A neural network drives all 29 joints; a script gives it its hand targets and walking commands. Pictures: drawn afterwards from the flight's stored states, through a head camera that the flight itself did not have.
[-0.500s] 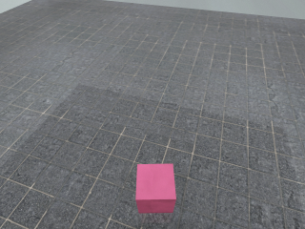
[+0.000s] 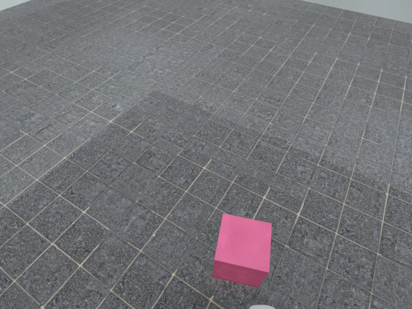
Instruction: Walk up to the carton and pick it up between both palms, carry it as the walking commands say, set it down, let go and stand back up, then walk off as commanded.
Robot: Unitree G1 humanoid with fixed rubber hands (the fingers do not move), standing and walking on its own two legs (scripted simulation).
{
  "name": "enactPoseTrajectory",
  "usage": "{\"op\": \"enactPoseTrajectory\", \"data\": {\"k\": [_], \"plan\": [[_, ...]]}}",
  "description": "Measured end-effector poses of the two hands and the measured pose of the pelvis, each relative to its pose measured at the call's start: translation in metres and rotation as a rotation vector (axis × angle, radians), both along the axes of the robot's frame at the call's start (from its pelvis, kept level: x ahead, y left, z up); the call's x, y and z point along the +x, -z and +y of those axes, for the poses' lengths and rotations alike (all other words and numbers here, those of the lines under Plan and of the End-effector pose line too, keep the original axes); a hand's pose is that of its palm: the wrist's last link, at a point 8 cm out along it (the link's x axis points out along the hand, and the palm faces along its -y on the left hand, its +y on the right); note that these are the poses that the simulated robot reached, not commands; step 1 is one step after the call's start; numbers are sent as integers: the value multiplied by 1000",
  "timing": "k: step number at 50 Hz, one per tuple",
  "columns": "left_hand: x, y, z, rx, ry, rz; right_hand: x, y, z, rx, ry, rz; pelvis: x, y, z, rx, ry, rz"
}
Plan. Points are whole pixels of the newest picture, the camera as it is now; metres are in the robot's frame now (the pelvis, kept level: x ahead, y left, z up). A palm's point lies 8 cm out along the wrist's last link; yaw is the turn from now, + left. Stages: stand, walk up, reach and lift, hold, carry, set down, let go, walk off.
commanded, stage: stand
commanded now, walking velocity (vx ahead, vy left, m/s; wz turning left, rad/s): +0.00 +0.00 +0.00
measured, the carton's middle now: (240, 251) +0.44 -0.16 -0.65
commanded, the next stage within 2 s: none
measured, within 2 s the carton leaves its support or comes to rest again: neither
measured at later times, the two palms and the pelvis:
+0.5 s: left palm out of the picture +0.02 +0.21 -0.14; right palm out of the picture +0.05 -0.26 -0.13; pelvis +0.02 -0.02 +0.01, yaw +1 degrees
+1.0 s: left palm out of the picture +0.01 +0.19 -0.14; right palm out of the picture +0.03 -0.25 -0.14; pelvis +0.04 -0.03 +0.01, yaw +0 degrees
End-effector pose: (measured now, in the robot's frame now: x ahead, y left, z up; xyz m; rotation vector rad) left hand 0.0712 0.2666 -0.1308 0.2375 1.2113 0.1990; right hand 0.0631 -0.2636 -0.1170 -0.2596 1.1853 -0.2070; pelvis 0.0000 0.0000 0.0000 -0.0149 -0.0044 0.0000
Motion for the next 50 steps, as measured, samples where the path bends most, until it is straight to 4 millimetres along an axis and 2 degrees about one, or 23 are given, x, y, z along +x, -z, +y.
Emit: {"op": "enactPoseTrajectory", "data": {"k": [6,10,28,50], "plan": [[-12,-2,-11,16,-24,8,12,15,6,58,-7,-9,7,3,-7,25,-7,-5],[-25,-6,-25,-4,-16,49,14,17,12,98,1,-10,11,-3,-9,19,-11,-13],[-55,7,-57,-75,-77,174,-23,17,2,69,37,152,27,-7,-20,23,-14,-26],[-64,11,-76,-91,-88,252,-34,25,15,111,64,208,38,-6,-27,24,1,-30]]}}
